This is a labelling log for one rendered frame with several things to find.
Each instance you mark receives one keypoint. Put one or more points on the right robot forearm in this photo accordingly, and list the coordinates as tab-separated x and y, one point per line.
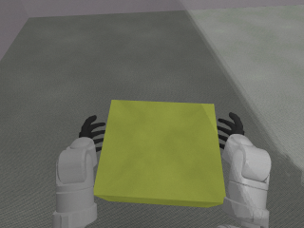
249	177

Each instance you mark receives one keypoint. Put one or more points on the left robot forearm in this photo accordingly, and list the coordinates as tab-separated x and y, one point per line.
74	181

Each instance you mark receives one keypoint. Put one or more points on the right robot hand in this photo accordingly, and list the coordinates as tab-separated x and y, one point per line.
237	128

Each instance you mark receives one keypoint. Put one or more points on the left robot hand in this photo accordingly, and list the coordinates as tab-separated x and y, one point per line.
88	127

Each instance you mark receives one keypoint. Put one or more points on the carton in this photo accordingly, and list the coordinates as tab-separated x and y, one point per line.
163	153

